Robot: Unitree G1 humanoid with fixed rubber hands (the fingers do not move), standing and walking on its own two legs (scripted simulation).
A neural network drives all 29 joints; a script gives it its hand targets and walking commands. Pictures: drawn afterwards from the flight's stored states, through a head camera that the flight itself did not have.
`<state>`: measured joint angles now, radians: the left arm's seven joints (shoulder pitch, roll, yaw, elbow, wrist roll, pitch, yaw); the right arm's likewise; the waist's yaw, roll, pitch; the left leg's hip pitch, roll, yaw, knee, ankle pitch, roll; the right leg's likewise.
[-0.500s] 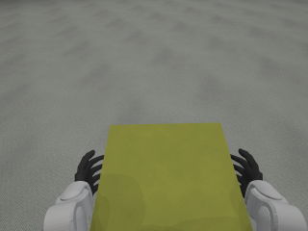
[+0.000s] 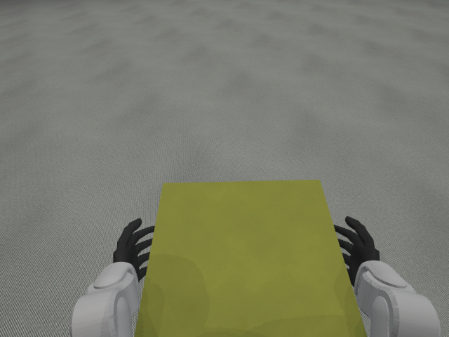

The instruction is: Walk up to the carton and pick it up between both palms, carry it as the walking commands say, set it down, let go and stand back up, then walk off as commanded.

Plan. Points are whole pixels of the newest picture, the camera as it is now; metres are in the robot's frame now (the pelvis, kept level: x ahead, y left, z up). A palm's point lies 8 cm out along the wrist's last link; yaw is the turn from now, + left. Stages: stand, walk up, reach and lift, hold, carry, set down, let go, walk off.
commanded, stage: carry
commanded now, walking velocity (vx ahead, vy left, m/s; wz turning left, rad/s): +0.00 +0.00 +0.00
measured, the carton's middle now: (242, 277) +0.26 +0.00 +0.01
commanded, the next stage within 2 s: none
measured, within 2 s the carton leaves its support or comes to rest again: neither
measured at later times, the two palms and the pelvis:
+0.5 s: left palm (137, 256) +0.28 +0.18 +0.05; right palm (346, 258) +0.27 -0.18 +0.05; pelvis +0.01 +0.00 +0.00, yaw -1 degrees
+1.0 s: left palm (130, 247) +0.27 +0.18 +0.09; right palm (349, 247) +0.27 -0.18 +0.09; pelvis +0.03 +0.01 +0.00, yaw +0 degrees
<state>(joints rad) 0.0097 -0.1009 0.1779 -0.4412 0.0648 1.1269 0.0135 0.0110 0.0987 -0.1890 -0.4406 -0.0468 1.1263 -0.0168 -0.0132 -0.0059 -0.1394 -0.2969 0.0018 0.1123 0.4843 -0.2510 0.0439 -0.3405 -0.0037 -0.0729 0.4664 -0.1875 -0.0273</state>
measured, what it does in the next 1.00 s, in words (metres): stands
